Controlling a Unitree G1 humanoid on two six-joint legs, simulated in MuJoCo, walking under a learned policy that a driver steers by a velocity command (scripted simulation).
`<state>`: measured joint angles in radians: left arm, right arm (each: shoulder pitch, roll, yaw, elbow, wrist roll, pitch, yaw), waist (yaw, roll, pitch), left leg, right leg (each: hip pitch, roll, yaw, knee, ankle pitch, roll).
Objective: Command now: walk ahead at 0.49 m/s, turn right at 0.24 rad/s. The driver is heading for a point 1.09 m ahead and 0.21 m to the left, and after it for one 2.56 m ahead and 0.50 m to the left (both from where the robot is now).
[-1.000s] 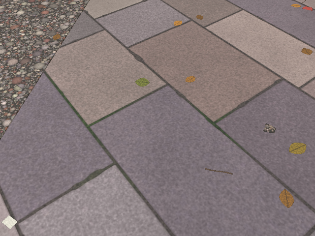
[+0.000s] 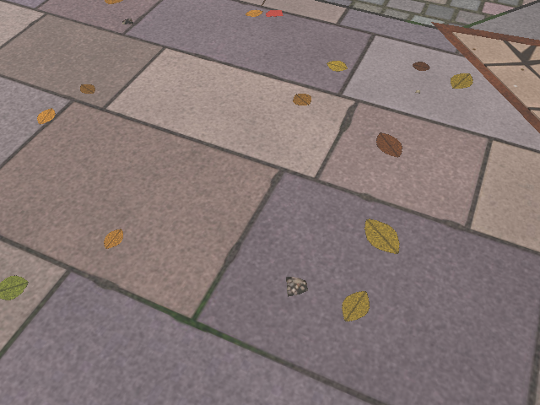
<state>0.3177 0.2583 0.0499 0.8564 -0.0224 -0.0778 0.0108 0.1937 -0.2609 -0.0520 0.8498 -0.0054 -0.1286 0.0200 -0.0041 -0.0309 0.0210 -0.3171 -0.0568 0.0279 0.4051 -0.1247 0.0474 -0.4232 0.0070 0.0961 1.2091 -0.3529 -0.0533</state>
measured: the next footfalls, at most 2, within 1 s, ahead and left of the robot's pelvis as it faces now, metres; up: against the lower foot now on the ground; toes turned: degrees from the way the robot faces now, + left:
right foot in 0.36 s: +0.35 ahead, -0.16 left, +0.00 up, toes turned -2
left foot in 0.92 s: +0.61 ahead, +0.11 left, +0.00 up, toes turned +19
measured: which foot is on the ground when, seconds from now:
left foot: down 0.00-0.36, up 0.38-0.90, down 0.92-1.00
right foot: up 0.00-0.34, down 0.36-0.92, up 0.94-1.00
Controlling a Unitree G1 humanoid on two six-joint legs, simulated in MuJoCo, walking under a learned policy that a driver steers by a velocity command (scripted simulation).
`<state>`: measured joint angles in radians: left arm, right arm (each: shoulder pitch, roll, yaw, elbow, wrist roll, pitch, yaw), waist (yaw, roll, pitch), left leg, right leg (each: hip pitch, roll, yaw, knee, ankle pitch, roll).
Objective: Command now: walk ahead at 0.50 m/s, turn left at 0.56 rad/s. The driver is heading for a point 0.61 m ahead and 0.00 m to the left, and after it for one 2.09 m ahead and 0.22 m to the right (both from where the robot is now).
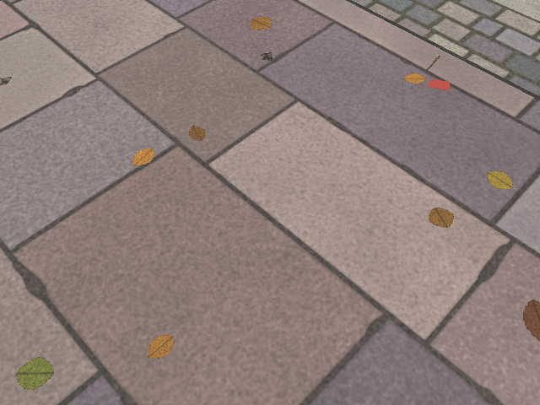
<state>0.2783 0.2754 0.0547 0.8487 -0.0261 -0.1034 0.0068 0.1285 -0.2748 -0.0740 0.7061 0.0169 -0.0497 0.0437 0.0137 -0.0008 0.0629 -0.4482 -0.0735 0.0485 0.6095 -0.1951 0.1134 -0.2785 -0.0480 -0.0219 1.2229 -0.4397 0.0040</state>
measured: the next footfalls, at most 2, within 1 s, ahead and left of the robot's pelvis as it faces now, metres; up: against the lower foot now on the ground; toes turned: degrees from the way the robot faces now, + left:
right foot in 0.40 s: +0.41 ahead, -0.11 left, +0.00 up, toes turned +14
left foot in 0.86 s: +0.60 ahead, +0.18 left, +0.00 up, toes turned +10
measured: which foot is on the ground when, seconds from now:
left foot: down 0.00-0.42, up 0.44-0.84, down 0.86-1.00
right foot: up 0.00-0.38, down 0.40-0.86, up 0.88-1.00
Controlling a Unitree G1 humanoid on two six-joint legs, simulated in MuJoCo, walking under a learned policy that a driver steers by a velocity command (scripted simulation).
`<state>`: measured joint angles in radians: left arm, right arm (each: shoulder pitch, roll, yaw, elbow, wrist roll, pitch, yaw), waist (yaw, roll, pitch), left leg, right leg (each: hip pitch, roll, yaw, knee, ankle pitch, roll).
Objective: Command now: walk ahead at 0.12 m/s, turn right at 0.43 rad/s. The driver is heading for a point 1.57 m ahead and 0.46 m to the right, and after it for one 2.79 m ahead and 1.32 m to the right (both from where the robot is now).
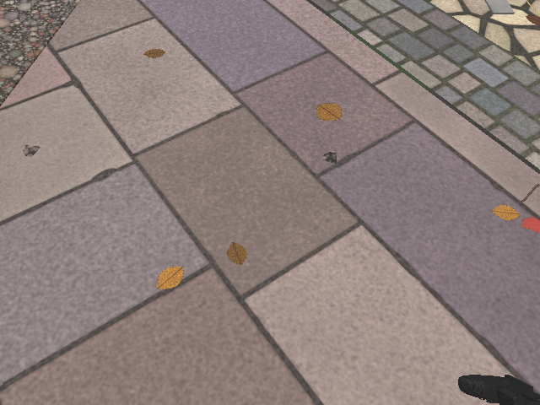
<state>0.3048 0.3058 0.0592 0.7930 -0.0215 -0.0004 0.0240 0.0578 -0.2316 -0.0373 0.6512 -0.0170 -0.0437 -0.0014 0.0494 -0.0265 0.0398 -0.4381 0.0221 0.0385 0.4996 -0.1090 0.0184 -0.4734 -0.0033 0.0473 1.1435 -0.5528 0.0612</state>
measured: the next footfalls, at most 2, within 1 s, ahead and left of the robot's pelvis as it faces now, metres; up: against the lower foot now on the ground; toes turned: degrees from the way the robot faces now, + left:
right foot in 0.28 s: +0.07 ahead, -0.14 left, +0.00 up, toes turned -13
left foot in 0.76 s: +0.14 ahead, +0.07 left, +0.00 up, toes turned -29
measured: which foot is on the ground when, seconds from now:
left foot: down 0.00-0.28, up 0.30-0.74, down 0.76-1.00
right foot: up 0.00-0.26, down 0.28-0.76, up 0.78-1.00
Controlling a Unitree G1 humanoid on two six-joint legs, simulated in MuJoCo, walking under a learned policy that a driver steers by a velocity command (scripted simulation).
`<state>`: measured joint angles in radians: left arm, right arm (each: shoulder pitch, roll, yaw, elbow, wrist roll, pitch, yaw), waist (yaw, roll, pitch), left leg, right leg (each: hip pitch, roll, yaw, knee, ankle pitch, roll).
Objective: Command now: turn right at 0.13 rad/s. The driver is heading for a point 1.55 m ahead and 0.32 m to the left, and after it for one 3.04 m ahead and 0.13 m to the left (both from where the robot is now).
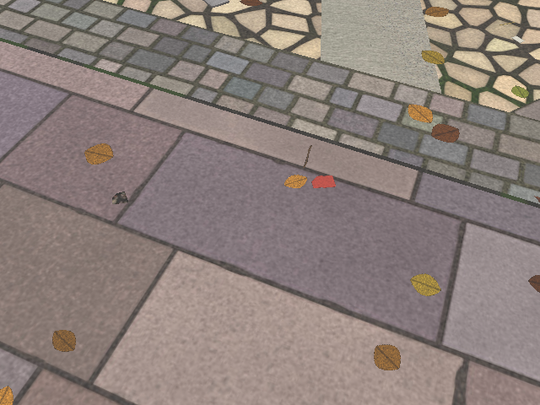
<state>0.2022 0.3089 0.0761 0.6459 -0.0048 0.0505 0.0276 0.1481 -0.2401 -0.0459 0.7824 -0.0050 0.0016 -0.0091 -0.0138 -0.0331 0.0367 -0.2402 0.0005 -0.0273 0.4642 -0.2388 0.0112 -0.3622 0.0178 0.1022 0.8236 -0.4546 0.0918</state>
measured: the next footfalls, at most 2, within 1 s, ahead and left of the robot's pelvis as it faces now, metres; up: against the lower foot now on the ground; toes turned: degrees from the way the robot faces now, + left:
right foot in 0.08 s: +0.02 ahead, -0.15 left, +0.00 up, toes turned +3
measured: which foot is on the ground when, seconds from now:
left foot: down 0.00-1.00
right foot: up 0.00-0.06, down 0.08-1.00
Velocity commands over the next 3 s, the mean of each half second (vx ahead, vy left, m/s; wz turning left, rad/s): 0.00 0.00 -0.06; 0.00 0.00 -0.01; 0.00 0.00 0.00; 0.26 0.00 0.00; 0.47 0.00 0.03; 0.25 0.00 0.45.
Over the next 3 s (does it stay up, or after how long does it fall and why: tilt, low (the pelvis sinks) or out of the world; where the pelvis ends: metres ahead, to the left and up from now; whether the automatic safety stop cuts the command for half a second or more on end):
stays up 0.60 0.02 -0.01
